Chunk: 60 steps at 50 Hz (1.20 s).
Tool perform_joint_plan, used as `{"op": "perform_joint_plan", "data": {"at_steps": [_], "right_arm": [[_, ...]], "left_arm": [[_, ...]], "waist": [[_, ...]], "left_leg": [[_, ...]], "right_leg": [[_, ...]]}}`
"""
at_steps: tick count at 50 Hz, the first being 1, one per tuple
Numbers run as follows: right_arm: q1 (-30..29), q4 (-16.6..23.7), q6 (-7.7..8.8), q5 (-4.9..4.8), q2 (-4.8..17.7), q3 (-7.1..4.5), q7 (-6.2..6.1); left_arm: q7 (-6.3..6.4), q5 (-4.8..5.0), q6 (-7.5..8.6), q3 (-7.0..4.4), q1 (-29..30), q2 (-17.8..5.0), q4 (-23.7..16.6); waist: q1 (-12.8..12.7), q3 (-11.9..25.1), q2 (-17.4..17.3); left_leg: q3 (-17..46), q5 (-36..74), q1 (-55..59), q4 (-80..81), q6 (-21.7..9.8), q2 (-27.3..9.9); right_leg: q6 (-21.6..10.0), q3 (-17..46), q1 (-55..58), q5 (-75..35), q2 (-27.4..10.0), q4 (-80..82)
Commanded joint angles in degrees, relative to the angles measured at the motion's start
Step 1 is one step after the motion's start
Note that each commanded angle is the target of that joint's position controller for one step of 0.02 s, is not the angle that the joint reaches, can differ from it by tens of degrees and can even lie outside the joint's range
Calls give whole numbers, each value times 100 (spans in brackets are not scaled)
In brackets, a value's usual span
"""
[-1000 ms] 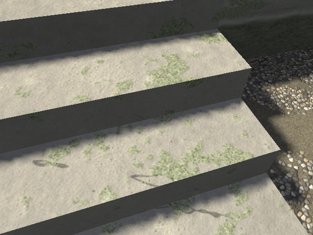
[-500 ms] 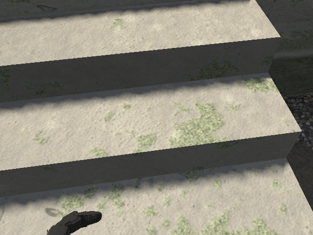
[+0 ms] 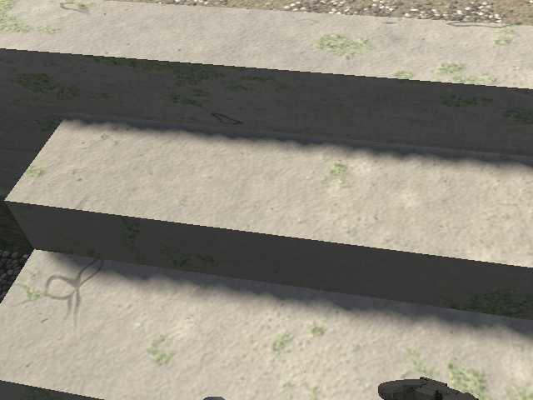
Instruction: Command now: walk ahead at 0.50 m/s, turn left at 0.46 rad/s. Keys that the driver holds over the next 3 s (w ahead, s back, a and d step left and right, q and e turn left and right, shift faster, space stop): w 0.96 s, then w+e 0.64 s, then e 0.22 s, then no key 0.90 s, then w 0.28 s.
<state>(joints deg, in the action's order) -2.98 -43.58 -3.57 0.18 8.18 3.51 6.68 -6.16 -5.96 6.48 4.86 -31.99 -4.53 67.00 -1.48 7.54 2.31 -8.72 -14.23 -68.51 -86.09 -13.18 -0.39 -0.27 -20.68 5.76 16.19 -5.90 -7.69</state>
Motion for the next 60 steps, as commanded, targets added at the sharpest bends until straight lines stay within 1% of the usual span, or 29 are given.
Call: {"op": "perform_joint_plan", "data": {"at_steps": [1,3,4,5,10,13,16,19,22,24,25,27,28,29,31,32,38,39,41,42,47,48,51,52,53,54,55,57,60], "right_arm": [[377,407,131,-70,651,-273,6],[2857,-522,162,-185,1381,-568,-264],[4010,-1005,128,227,1555,-639,-344],[4387,-1149,249,411,1804,-841,-407],[1930,-1811,675,307,-193,-178,-164],[1728,-1754,837,482,-37,-159,-266],[2907,-2146,901,897,144,-55,-278],[2598,-1549,889,427,723,-173,-81],[2780,-1443,1218,-74,1686,-435,-46],[3393,-1811,1208,223,1483,-568,107],[4203,-1914,1155,582,811,-486,151],[2774,-1690,900,281,540,-591,200],[2466,-1638,936,61,586,-631,43],[1351,-372,1078,383,24,-516,-381],[1628,-978,827,150,249,-372,-362],[1302,-27,853,288,-460,-310,-580],[659,400,721,178,-168,-272,-679],[535,116,599,97,50,-140,-293],[125,207,675,161,-31,-44,-228],[-617,1026,795,164,-728,-49,-587],[-1443,1815,568,12,-420,112,-635],[-2423,1915,258,140,-357,134,-141],[-329,1119,138,35,578,-203,-95],[925,631,133,273,736,-304,-267],[2315,81,239,-55,960,-288,-294],[3589,-331,122,340,1285,-495,-309],[3599,-905,446,412,1473,-637,-356],[1990,-1113,664,192,519,-427,-330],[1191,-1441,764,432,-542,-99,-279]], "left_arm": [[-16,249,165,-543,364,-2377,-330],[-235,-266,86,-490,-16,-1779,-383],[-414,-47,-83,-526,345,-1464,-382],[-454,290,-143,-532,798,-1151,-610],[114,205,-254,-348,1809,-492,-1302],[200,445,-385,-241,2231,-500,-1586],[285,413,-281,-134,3586,-618,-2285],[298,457,-502,-104,4806,-885,-2853],[126,350,-698,-204,3911,-996,-2727],[176,400,-614,-445,2949,-1455,-2422],[233,465,-591,-480,1852,-1538,-2041],[463,57,-535,-639,-109,-1851,-1332],[491,165,-372,-669,327,-1819,-1146],[673,732,-324,-741,1040,-1109,-910],[568,217,-286,-403,1780,-312,-819],[633,517,-67,-510,1207,28,-525],[691,572,230,-607,748,-521,-442],[560,-134,-46,-476,155,-528,-393],[452,-449,-268,-399,-930,-309,97],[589,550,36,-654,-197,-835,-399],[993,812,-17,-580,-770,-694,-163],[211,29,42,-287,-1291,-449,74],[-201,332,222,-764,-257,-1994,-446],[-187,258,134,-880,-160,-1969,-380],[-372,-264,155,-515,-1123,-912,-418],[-475,272,-57,-820,-559,-1278,-193],[-378,468,-51,-891,-132,-1065,-293],[-58,324,-4,-774,612,-660,-527],[-6,434,-244,-527,1288,-103,-1011]], "waist": [[1119,-332,1245],[1334,1484,195],[1594,1662,-593],[1703,959,-675],[-303,-290,115],[-376,-544,-650],[-89,-504,125],[92,-458,-551],[-363,-249,-1121],[-229,582,-1115],[-112,1934,-39],[-1214,684,1530],[-891,-232,1120],[-178,-282,43],[-6,-237,-118],[334,-708,-214],[321,-855,-278],[-117,295,724],[-345,-534,172],[164,-1455,-56],[-372,-1290,210],[39,382,974],[923,717,1028],[1208,1130,695],[1114,2869,-1231],[1660,2577,-1348],[1311,892,-690],[553,223,-304],[-409,-94,113]], "left_leg": [[-530,-650,2519,2391,308,1058],[2090,945,7156,2959,-415,564],[4549,519,7962,5181,-902,-455],[5721,-902,7087,6096,-837,-959],[3017,216,4336,6093,-231,-654],[2117,195,3511,6723,-80,-453],[1914,-304,4049,6818,301,-428],[1627,446,2033,8375,21,-557],[1627,7517,5039,7282,-352,-1243],[1221,9188,6385,5456,-118,-1023],[1539,7636,4731,4159,172,-668],[2791,1325,1244,-512,424,794],[2846,1717,459,-1619,352,717],[1890,1211,1312,-1786,450,347],[2707,1587,259,-2470,53,457],[1776,691,796,-2715,367,214],[625,946,249,-1975,807,-249],[1064,608,-1164,-3740,339,32],[1868,-172,-3571,-4777,-276,277],[1037,-937,-2642,-3796,365,-294],[-143,-874,889,382,468,-676],[-74,-1065,2283,441,288,73],[-373,-356,3704,2620,488,705],[565,941,5392,3332,279,412],[3940,1219,8703,4322,-926,-1057],[6251,639,7776,6165,-1143,-1723],[5702,-559,6784,6326,-477,-1759],[4183,358,5761,5942,-559,-1663],[1791,1422,4820,6115,468,-1319]], "right_leg": [[-1259,375,-207,-10623,-1417,-1337],[-942,1041,-3338,-8317,-854,-4341],[-650,1628,-4731,-1702,378,-6523],[-742,3153,-5684,-1775,827,-9256],[-1561,3122,-7554,-1675,552,-11725],[-1425,2520,-7721,-133,450,-12493],[-1538,2236,-8203,-751,144,-11056],[-814,1597,-4829,-198,46,-8392],[-308,815,-4756,273,904,-6637],[-854,1289,-3875,-365,1025,-5465],[-1796,3395,-1395,-1411,353,-5016],[-2094,7388,-920,2967,-659,-1581],[-1769,6896,-1644,3026,-620,-1805],[-1312,5829,-2414,2912,-822,-1922],[-1388,5159,-2654,1101,-564,-1976],[-890,4311,-3041,1265,-422,-1678],[-1127,3302,-2818,-744,-317,-926],[-1490,3501,-1509,-1278,-299,-1407],[-1603,3908,71,-940,-783,-1623],[-1274,3696,-1059,154,-975,-598],[-1181,2468,-1728,-2244,-514,1353],[-1417,2452,-2223,-5385,-670,468],[-1438,2049,-354,-10882,-985,-1172],[-1103,2296,-1158,-9866,-823,-2639],[-953,2982,-3876,-5518,-58,-4467],[-732,3644,-4175,-1968,1029,-7912],[-788,4352,-5536,-2182,1121,-9646],[-1021,4051,-6546,-1927,1114,-11230],[-1684,3737,-6963,-2042,526,-10946]]}}
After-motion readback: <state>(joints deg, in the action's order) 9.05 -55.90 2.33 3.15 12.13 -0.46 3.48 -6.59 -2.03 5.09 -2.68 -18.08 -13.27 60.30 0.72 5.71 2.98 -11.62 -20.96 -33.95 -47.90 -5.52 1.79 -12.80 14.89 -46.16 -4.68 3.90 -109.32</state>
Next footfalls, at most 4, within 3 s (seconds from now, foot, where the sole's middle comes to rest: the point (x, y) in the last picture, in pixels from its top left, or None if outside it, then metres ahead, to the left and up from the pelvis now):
0.02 left None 0.19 0.10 -0.62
0.46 right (352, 373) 0.46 -0.10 -0.45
1.02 left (227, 184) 0.80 0.14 -0.28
1.54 right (321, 37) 1.09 -0.06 -0.11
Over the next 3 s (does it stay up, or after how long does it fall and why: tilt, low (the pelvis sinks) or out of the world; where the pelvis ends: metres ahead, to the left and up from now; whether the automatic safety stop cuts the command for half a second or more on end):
stays up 1.28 0.03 0.66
